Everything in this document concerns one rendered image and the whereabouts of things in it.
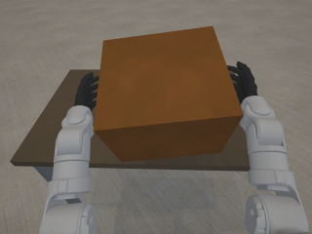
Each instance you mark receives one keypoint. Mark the right robot hand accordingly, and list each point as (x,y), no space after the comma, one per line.
(245,86)

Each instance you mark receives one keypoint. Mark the robot left upper arm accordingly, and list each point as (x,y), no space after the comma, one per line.
(75,218)

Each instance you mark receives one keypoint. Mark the left robot hand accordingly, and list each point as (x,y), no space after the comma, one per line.
(84,94)

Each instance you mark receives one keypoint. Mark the robot right forearm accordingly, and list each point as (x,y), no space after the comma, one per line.
(269,166)

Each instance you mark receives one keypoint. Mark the robot left forearm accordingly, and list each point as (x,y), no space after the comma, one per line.
(70,178)

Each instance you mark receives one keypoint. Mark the carton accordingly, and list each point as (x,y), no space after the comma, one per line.
(165,95)

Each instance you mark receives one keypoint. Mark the table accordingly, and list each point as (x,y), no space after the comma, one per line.
(38,148)

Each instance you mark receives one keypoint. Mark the robot right upper arm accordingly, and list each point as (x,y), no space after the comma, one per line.
(274,214)

